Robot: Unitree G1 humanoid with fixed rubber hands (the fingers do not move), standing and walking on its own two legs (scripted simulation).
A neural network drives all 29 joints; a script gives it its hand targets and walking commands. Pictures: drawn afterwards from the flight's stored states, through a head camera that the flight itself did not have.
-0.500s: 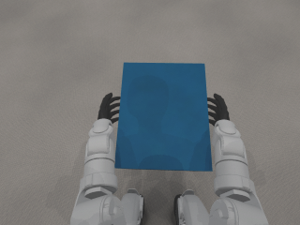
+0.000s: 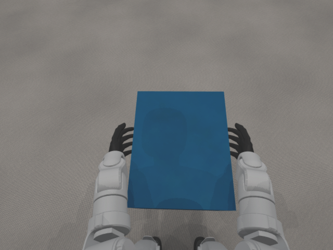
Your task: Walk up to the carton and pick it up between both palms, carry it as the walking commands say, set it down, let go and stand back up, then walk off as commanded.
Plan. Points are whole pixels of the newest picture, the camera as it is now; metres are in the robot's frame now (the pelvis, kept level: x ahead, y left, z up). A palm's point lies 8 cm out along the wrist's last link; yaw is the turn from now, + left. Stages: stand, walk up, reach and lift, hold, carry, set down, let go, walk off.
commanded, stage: reach and lift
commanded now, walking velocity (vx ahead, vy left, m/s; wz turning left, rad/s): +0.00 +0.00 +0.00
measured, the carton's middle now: (179, 154) +0.37 +0.00 -0.09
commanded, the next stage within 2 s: hold in 1.90 s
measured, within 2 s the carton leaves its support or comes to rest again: neither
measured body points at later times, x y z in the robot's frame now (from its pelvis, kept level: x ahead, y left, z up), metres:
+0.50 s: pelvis +0.02 +0.00 +0.03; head +0.02 +0.00 +0.48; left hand +0.34 +0.16 +0.05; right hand +0.34 -0.16 +0.04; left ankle +0.03 +0.12 -0.71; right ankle +0.04 -0.12 -0.71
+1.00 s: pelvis +0.01 +0.00 +0.03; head -0.02 +0.00 +0.48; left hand +0.32 +0.16 +0.08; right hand +0.32 -0.16 +0.07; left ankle +0.03 +0.12 -0.71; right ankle +0.04 -0.12 -0.71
